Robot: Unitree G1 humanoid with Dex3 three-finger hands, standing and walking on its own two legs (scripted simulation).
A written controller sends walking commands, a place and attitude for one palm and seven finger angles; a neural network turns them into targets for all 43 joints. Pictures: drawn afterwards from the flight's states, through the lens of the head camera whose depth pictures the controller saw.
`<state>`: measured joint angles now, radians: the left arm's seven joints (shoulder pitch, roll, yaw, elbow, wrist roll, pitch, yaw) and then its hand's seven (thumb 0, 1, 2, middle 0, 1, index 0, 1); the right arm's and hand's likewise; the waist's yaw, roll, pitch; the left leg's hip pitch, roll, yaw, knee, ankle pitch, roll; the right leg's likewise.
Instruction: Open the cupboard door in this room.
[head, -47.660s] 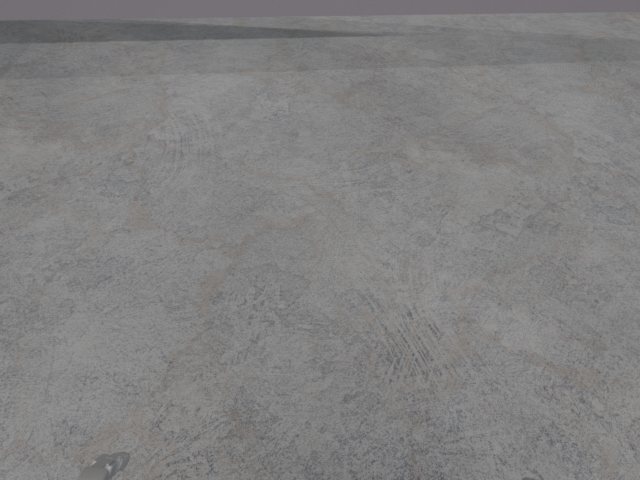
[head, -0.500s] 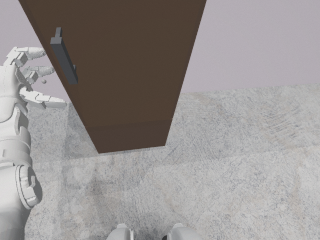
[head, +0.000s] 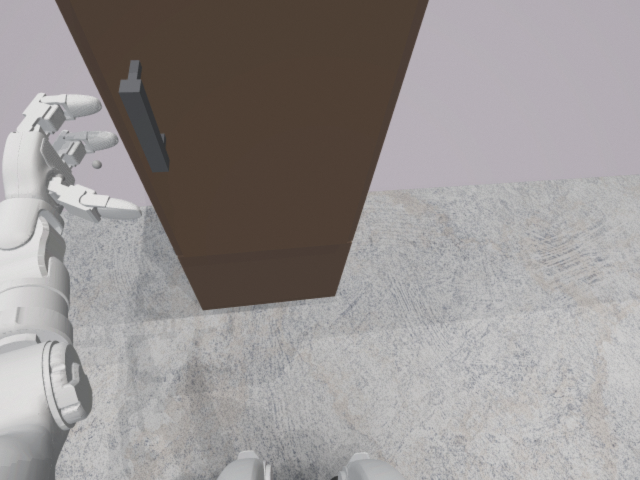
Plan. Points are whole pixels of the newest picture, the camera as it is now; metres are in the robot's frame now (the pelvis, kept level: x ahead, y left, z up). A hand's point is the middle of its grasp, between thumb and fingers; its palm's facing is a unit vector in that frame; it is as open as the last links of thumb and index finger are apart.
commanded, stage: move the hooked fingers beside the handle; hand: left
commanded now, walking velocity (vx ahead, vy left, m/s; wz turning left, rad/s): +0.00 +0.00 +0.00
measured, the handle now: (148, 119) +0.55 +0.21 +0.09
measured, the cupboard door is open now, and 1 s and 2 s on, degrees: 0 0 0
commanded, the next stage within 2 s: slide the fingers in behind the handle in 0.44 s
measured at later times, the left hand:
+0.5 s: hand (96, 169) +0.46 +0.25 +0.09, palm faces +0.11 -0.99 -0.02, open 14.0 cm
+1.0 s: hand (110, 169) +0.47 +0.24 +0.08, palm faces +0.08 -1.00 +0.00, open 14.0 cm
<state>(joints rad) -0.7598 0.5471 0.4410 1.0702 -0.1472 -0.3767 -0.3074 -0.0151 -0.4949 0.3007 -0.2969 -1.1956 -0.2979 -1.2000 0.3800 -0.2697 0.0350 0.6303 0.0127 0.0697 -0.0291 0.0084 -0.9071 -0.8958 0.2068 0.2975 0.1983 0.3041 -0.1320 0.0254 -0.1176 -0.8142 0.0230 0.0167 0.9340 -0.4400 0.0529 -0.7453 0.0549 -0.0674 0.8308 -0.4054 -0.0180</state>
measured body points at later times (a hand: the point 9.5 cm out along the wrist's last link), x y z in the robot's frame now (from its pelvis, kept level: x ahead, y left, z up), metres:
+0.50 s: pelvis +0.00 -0.01 +0.00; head +0.10 +0.01 +0.44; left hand +0.45 +0.30 +0.09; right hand +0.02 -0.28 -0.11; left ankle +0.00 +0.08 -0.69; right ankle -0.01 -0.12 -0.69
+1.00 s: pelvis +0.00 +0.00 +0.00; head +0.10 +0.02 +0.44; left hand +0.46 +0.29 +0.09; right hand +0.03 -0.28 -0.11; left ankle +0.00 +0.08 -0.69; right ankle -0.01 -0.12 -0.69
